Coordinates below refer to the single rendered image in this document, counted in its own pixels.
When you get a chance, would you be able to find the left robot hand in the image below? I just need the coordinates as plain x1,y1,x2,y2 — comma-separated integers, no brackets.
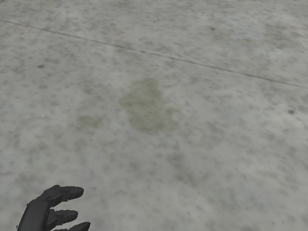
16,185,90,231

